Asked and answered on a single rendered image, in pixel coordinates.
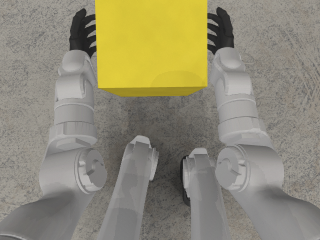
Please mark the left robot upper arm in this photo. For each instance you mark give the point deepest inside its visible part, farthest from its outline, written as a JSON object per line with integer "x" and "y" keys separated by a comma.
{"x": 68, "y": 180}

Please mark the robot left forearm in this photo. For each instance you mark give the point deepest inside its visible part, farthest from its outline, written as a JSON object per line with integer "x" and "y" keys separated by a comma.
{"x": 73, "y": 105}

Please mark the right robot hand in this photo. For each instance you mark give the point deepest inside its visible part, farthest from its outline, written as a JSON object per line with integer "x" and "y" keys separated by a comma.
{"x": 224, "y": 31}

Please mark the robot left thigh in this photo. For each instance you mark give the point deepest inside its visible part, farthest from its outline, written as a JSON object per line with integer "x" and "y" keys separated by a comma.
{"x": 124, "y": 214}

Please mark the carton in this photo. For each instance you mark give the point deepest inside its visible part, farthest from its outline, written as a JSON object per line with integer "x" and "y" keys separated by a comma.
{"x": 151, "y": 48}

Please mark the left robot hand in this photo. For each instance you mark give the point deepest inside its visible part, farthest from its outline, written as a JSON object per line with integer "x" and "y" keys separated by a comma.
{"x": 79, "y": 39}

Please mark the robot right thigh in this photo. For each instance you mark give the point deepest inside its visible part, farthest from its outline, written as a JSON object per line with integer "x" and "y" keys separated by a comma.
{"x": 208, "y": 214}

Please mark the robot thigh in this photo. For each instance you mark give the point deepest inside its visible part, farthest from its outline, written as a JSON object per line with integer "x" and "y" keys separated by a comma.
{"x": 124, "y": 214}
{"x": 208, "y": 214}

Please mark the robot right forearm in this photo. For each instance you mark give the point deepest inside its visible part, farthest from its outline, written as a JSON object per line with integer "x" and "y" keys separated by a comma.
{"x": 239, "y": 122}

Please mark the right robot upper arm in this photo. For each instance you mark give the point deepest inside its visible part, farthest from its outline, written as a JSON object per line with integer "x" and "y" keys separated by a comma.
{"x": 254, "y": 175}

